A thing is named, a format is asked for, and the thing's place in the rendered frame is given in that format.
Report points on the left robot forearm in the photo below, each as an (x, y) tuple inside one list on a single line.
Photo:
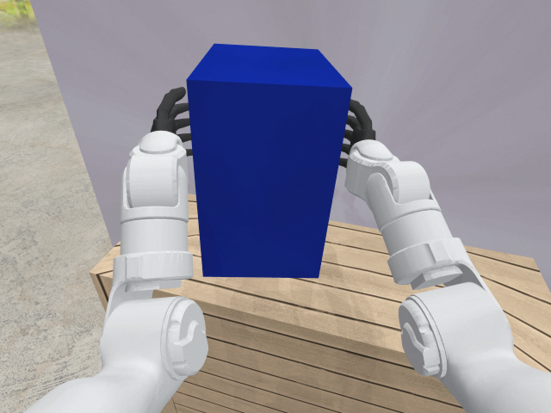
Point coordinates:
[(154, 215)]

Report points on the left robot upper arm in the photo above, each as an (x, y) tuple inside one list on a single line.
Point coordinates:
[(149, 347)]

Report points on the left robot hand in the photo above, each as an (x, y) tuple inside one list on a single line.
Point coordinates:
[(167, 112)]

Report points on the right robot hand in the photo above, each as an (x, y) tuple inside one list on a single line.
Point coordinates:
[(362, 128)]

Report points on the right robot forearm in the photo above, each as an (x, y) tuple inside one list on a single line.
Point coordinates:
[(422, 251)]

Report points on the right robot upper arm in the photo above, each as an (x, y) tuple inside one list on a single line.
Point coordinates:
[(458, 335)]

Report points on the carton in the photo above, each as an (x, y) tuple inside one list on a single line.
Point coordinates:
[(267, 128)]

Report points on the pedestal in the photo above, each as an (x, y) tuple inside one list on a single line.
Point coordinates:
[(331, 344)]

